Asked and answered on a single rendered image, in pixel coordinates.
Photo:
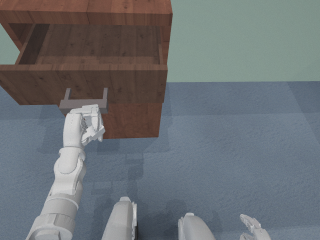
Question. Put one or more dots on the left robot hand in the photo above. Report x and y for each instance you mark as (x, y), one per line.
(75, 126)

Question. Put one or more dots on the robot thigh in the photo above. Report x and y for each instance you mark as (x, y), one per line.
(192, 227)
(122, 220)

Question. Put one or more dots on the right robot hand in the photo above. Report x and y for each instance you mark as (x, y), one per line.
(255, 228)

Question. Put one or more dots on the drawer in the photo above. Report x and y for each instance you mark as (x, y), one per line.
(126, 59)

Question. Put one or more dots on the handle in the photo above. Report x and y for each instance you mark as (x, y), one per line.
(67, 104)

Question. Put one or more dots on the cabinet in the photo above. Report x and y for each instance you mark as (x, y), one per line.
(123, 120)

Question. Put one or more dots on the robot right thigh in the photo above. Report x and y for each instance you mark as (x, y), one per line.
(192, 227)

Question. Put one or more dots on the robot left thigh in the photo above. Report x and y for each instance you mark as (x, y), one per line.
(122, 220)

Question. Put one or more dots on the left robot forearm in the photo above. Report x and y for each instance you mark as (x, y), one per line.
(57, 218)

